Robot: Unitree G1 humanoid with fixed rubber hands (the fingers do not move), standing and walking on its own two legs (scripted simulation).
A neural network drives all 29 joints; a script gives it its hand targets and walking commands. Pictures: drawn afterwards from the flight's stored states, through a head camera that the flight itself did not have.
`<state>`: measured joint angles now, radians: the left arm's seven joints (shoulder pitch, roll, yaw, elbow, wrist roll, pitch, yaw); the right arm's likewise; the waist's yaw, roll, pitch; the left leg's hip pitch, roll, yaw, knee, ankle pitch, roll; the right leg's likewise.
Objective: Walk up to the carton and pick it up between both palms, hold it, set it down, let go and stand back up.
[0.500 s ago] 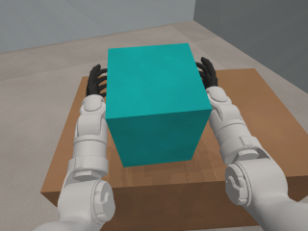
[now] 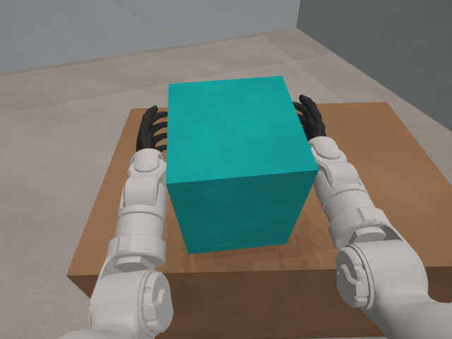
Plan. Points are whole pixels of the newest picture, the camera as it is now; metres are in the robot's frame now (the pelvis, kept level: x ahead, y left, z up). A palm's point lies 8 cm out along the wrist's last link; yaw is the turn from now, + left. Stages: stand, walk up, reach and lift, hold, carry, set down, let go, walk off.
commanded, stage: set down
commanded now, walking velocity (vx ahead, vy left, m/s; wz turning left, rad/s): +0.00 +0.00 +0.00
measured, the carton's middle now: (232, 170) +0.39 +0.03 +0.10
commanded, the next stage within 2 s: none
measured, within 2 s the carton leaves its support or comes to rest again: neither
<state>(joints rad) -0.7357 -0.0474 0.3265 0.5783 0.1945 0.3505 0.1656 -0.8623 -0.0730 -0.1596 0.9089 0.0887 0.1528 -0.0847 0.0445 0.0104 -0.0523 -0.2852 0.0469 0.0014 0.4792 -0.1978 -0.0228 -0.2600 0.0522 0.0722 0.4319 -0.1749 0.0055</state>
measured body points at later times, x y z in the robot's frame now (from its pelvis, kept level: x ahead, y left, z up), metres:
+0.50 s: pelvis +0.01 +0.00 +0.00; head +0.00 -0.01 +0.45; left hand +0.41 +0.18 +0.14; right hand +0.45 -0.11 +0.14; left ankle +0.03 +0.13 -0.74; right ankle +0.03 -0.12 -0.74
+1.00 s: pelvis +0.02 -0.01 +0.00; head +0.02 -0.02 +0.45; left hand +0.41 +0.18 +0.11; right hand +0.46 -0.11 +0.11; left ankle +0.03 +0.13 -0.74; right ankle +0.03 -0.12 -0.74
